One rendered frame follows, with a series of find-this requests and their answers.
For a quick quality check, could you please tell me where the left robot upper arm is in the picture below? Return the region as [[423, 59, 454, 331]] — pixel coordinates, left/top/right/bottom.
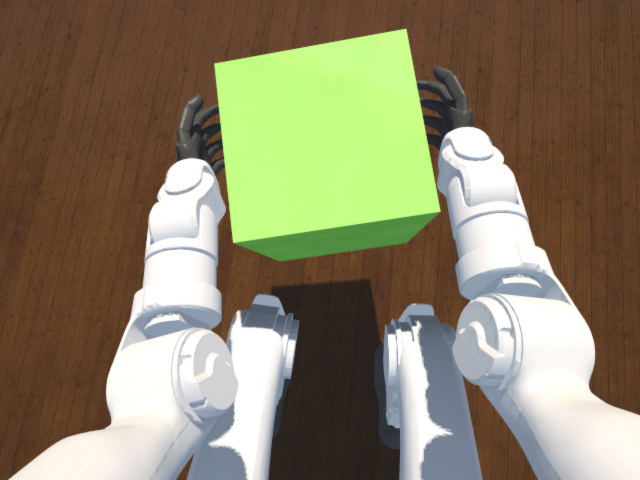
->
[[8, 328, 239, 480]]

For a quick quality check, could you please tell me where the right robot upper arm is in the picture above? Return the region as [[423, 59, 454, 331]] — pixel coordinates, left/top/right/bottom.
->
[[452, 293, 640, 480]]

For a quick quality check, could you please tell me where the right robot forearm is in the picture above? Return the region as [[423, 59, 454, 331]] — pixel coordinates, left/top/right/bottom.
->
[[437, 127, 595, 363]]

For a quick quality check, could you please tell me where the left robot foot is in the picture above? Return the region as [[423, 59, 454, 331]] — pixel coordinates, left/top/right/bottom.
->
[[272, 374, 292, 438]]

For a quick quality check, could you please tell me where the right robot hand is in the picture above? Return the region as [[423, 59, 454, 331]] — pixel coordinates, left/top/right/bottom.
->
[[416, 66, 475, 151]]

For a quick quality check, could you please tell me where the carton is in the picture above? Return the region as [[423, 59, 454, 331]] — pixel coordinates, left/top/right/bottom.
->
[[214, 29, 441, 261]]

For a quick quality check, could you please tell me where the left robot hand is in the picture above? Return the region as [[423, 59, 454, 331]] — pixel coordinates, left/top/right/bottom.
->
[[176, 94, 225, 176]]

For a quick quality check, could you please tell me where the left robot shin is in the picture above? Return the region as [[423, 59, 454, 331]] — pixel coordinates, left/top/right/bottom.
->
[[226, 294, 285, 405]]

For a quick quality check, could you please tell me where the left robot forearm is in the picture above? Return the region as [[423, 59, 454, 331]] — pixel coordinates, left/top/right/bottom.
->
[[106, 158, 226, 405]]

